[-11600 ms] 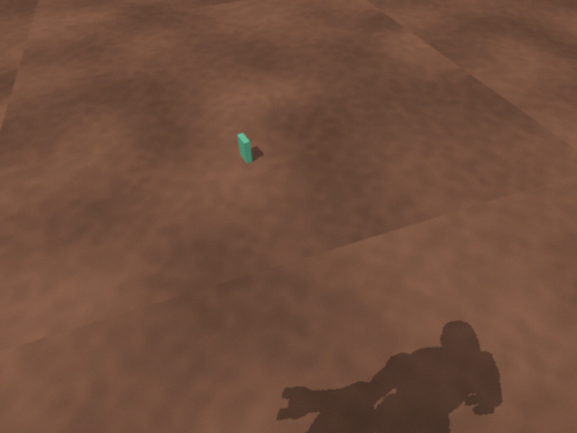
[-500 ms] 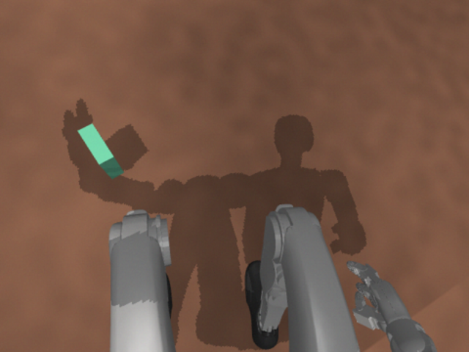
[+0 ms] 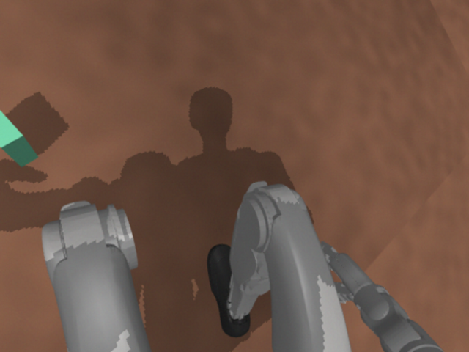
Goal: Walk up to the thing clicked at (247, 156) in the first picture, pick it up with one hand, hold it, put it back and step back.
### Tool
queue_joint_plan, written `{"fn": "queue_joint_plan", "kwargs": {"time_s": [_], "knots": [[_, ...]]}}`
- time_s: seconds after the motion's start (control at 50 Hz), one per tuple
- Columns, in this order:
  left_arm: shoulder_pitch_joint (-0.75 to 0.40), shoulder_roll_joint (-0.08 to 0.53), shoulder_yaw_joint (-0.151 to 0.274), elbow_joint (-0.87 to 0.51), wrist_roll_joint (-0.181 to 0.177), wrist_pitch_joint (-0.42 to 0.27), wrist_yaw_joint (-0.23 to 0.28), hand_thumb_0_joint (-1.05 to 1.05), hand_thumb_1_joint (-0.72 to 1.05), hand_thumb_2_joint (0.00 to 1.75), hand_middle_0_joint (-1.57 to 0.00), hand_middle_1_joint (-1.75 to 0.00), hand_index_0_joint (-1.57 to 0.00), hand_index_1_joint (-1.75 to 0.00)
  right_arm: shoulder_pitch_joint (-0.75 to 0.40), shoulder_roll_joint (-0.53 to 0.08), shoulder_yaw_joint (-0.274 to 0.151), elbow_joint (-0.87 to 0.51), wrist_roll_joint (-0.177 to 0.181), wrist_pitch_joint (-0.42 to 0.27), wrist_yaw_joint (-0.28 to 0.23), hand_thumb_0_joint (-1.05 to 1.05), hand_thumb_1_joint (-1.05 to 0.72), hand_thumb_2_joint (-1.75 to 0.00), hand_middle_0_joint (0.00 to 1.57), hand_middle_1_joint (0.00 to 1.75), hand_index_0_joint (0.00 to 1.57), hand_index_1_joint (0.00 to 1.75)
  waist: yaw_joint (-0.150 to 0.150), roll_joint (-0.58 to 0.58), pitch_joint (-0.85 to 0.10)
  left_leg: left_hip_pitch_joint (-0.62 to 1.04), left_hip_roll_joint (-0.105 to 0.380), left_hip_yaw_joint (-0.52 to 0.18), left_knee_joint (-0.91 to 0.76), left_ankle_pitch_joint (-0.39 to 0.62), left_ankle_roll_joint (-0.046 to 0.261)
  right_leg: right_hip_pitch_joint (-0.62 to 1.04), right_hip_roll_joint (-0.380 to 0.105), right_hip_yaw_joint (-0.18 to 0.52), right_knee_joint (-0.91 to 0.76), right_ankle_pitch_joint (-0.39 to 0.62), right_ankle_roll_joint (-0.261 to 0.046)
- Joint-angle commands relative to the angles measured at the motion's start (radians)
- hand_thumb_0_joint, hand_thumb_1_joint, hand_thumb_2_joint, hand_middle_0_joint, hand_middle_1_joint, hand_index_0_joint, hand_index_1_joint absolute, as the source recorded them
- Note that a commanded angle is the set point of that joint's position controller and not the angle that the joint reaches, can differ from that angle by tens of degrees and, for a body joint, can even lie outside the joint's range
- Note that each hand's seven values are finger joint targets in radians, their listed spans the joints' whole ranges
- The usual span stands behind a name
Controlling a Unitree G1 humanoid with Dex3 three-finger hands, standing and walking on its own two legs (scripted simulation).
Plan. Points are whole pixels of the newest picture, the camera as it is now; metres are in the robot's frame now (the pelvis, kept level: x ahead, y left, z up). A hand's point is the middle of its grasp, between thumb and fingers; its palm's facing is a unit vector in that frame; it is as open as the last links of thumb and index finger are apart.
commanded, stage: close in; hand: left
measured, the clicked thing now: (3, 132) +0.46 +0.32 -0.24
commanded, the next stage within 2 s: rest palm in 0.70 s
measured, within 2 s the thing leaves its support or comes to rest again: leaves its support in 1.90 s
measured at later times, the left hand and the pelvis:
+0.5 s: hand out of the picture +0.40 +0.33 -0.19, palm faces +0.36 -0.93 +0.00, open 17.6 cm; pelvis -0.01 +0.01 -0.02, yaw -4 degrees
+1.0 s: hand (8, 158) +0.41 +0.30 -0.21, palm faces +0.38 -0.93 -0.01, open 17.1 cm; pelvis -0.02 +0.01 -0.03, yaw -5 degrees
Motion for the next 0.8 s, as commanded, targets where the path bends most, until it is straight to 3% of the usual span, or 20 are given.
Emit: {"fn": "queue_joint_plan", "kwargs": {"time_s": [0.0,0.04,0.12,0.28,0.36,0.48,0.5,0.54,0.56,0.6,0.7,0.78], "knots": [[-0.131,0.306,-0.01,-0.11,-0.023,-0.134,0.024,0.0,-0.61,0.0,-0.08,-0.1,-0.11,-0.06,0.043,-0.333,-0.066,-0.045,-0.023,0.016,-0.014,0.0,-0.91,-0.89,0.2,0.3,0.2,0.3,-0.02,0.514,-0.601,0.516,0.037,0.063,-0.29,0.19,-0.011,0.226,0.037,-0.096,-0.166,0.175,-0.061],[-0.139,0.321,-0.018,-0.08,-0.026,-0.166,0.047,0.0,-0.61,0.0,-0.07,-0.1,-0.12,-0.05,0.027,-0.341,-0.041,-0.048,-0.037,0.025,-0.011,0.0,-0.91,-0.89,0.2,0.3,0.2,0.3,-0.033,0.486,-0.591,0.491,0.037,0.057,-0.255,0.192,-0.007,0.25,0.042,-0.102,-0.163,0.186,-0.057],[-0.155,0.293,-0.042,-0.031,-0.028,-0.227,0.111,0.0,-0.61,0.0,-0.06,-0.1,-0.11,-0.06,-0.01,-0.354,0.003,-0.06,-0.06,0.038,0.001,0.0,-0.91,-0.89,0.2,0.3,0.2,0.3,-0.061,0.475,-0.545,0.484,0.041,0.03,-0.237,0.184,-0.012,0.268,0.048,-0.13,-0.147,0.194,-0.052],[-0.154,0.246,-0.109,-0.025,0.047,-0.302,0.302,0.0,-0.61,0.01,-0.06,-0.11,-0.11,-0.06,-0.043,-0.364,0.044,-0.073,-0.116,0.079,0.034,0.0,-0.91,-0.89,0.2,0.3,0.2,0.3,-0.077,0.527,-0.471,0.475,0.044,0.011,-0.225,0.181,-0.025,0.282,0.057,-0.159,-0.132,0.212,-0.047],[-0.143,0.211,-0.136,-0.035,0.069,-0.329,0.368,0.0,-0.61,0.02,-0.05,-0.1,-0.1,-0.06,-0.054,-0.368,0.05,-0.078,-0.136,0.105,0.049,0.0,-0.92,-0.9,0.2,0.3,0.2,0.3,-0.104,0.529,-0.449,0.465,0.044,-0.004,-0.221,0.184,-0.025,0.299,0.06,-0.174,-0.127,0.226,-0.041],[-0.161,0.162,-0.197,-0.017,0.072,-0.356,0.406,0.0,-0.61,0.04,-0.07,-0.1,-0.12,-0.06,-0.078,-0.375,0.068,-0.093,-0.139,0.126,0.057,0.0,-0.93,-0.9,0.2,0.3,0.2,0.3,-0.145,0.477,-0.404,0.429,0.044,-0.031,-0.22,0.136,-0.02,0.291,0.065,-0.191,-0.129,0.212,-0.034],[-0.149,0.174,-0.194,-0.009,0.074,-0.36,0.411,0.0,-0.61,0.04,-0.08,-0.1,-0.12,-0.06,-0.084,-0.376,0.07,-0.096,-0.138,0.126,0.057,0.0,-0.92,-0.9,0.2,0.3,0.2,0.3,-0.132,0.482,-0.39,0.428,0.045,-0.033,-0.224,0.125,-0.02,0.278,0.066,-0.189,-0.128,0.205,-0.036],[-0.167,0.152,-0.212,0.002,0.067,-0.368,0.424,0.0,-0.61,0.05,-0.09,-0.11,-0.13,-0.07,-0.084,-0.376,0.079,-0.103,-0.139,0.13,0.062,0.0,-0.93,-0.9,0.2,0.3,0.2,0.3,-0.151,0.459,-0.383,0.409,0.043,-0.037,-0.218,0.103,-0.016,0.285,0.068,-0.195,-0.132,0.193,-0.034],[-0.147,0.15,-0.206,0.015,0.064,-0.368,0.435,0.0,-0.61,0.06,-0.09,-0.11,-0.13,-0.08,-0.085,-0.371,0.082,-0.107,-0.139,0.13,0.063,0.0,-0.92,-0.9,0.2,0.3,0.2,0.3,-0.14,0.442,-0.384,0.4,0.042,-0.035,-0.213,0.099,-0.013,0.292,0.072,-0.192,-0.137,0.193,-0.033],[-0.172,0.157,-0.217,0.018,0.068,-0.376,0.452,0.0,-0.61,0.07,-0.08,-0.11,-0.12,-0.08,-0.086,-0.372,0.088,-0.11,-0.142,0.132,0.065,0.0,-0.93,-0.9,0.2,0.3,0.2,0.3,-0.149,0.441,-0.369,0.382,0.039,-0.031,-0.21,0.068,-0.009,0.29,0.074,-0.193,-0.147,0.172,-0.032],[-0.165,0.139,-0.244,0.016,0.089,-0.394,0.486,0.0,-0.61,0.08,-0.09,-0.11,-0.12,-0.09,-0.096,-0.374,0.094,-0.118,-0.146,0.137,0.069,0.0,-0.93,-0.9,0.2,0.3,0.2,0.3,-0.154,0.45,-0.354,0.405,0.047,-0.053,-0.223,0.08,-0.017,0.283,0.075,-0.202,-0.132,0.186,-0.032],[-0.164,0.149,-0.239,0.013,0.088,-0.405,0.515,0.0,-0.61,0.09,-0.09,-0.1,-0.11,-0.09,-0.091,-0.372,0.103,-0.116,-0.149,0.14,0.075,0.0,-0.93,-0.9,0.2,0.3,0.2,0.3,-0.152,0.46,-0.368,0.405,0.046,-0.048,-0.207,0.108,-0.016,0.308,0.081,-0.201,-0.133,0.212,-0.032]]}}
